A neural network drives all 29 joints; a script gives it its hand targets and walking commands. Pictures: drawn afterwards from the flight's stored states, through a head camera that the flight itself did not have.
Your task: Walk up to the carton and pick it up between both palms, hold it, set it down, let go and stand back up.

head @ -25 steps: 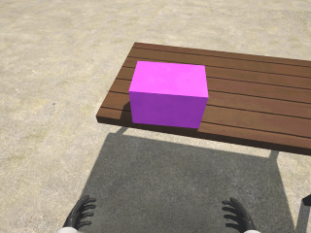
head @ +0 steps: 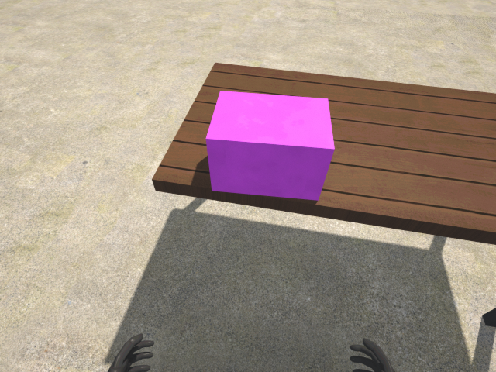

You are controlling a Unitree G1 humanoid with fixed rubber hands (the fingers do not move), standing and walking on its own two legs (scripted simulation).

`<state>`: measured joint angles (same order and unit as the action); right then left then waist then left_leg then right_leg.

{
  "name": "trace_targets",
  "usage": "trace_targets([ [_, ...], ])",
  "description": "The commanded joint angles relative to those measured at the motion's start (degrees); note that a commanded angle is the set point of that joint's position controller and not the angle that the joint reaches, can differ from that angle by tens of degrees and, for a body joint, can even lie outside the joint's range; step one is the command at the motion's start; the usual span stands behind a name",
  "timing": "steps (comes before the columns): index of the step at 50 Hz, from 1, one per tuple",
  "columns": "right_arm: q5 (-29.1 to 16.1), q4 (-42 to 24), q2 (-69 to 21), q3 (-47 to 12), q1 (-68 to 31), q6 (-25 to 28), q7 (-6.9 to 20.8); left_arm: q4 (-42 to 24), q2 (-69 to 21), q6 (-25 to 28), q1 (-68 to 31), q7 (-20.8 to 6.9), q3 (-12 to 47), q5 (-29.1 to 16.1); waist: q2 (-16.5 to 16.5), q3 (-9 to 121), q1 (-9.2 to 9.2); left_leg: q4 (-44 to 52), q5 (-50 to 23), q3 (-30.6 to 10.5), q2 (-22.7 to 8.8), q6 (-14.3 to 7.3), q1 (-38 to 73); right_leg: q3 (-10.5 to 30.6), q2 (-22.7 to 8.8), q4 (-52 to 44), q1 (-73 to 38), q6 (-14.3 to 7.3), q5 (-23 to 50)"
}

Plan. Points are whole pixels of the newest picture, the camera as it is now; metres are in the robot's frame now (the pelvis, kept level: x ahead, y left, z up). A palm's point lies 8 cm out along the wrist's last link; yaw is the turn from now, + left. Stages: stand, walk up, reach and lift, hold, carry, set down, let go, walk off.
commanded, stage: stand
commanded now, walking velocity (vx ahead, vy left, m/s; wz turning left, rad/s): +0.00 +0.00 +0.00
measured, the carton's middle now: (269, 145) +0.65 -0.03 -0.04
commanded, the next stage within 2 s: walk up in 0.98 s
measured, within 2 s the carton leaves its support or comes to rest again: neither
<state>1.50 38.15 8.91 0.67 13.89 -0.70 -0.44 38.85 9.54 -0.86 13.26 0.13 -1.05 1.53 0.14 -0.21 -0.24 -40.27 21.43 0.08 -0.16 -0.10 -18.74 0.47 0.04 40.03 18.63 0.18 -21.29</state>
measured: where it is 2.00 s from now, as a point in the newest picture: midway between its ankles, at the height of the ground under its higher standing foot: outside the picture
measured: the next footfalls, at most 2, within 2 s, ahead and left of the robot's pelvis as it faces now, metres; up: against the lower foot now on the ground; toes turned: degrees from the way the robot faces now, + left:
left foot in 1.80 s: +0.32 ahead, +0.12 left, +0.00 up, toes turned -7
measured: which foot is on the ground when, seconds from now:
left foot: down 0.00-1.00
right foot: down 0.00-1.00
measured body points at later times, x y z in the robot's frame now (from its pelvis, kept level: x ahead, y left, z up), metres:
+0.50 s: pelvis +0.00 +0.00 +0.00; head +0.01 +0.00 +0.45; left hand +0.11 +0.23 -0.12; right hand +0.11 -0.22 -0.12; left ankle +0.00 +0.12 -0.72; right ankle +0.00 -0.12 -0.72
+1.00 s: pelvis +0.01 +0.00 +0.01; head +0.01 +0.00 +0.46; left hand +0.08 +0.23 -0.13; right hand +0.08 -0.23 -0.13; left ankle +0.00 +0.12 -0.72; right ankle +0.00 -0.12 -0.72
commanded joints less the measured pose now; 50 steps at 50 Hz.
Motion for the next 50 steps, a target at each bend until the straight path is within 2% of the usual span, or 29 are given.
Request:
trace_targets([
  [1, 0.00, -4.57, 5.00, 1.57, -0.44, 1.10, -0.28, -4.47, 4.58, 1.00, -0.86, 0.27, -1.58, -0.05, -0.48, 1.75, 0.08, 9.02, -10.01, -3.10, -2.00, -1.44, 0.22, 2.85, -1.79, -7.94, -0.25, -1.65, 10.56],
  [14, -0.04, -2.87, 4.73, 2.22, 0.34, 1.34, -0.42, -2.07, 4.17, 1.15, -0.23, 0.40, -2.20, -0.15, -0.73, 1.42, 0.01, 10.53, -9.44, -3.58, -2.26, -1.78, 0.67, 2.93, -1.82, -9.11, -1.22, -1.74, 10.52],
  [29, -0.13, 0.48, 4.64, 2.88, 2.09, 1.52, -0.94, 1.72, 3.98, 1.20, 0.90, 0.92, -2.87, -0.24, -0.45, 0.86, 0.06, 11.45, -12.31, -3.90, -2.81, -2.20, 1.73, 3.12, -2.24, -9.75, -2.91, -1.97, 13.36],
  [50, -0.39, 8.21, 4.65, 3.43, 4.55, 1.48, -1.62, 9.63, 3.92, 1.22, 2.72, 1.74, -3.55, -0.46, -0.65, -1.13, 0.04, 14.38, -13.84, -4.14, -3.31, -2.46, 4.08, 3.81, -3.05, -13.10, -5.49, -2.21, 15.04],
])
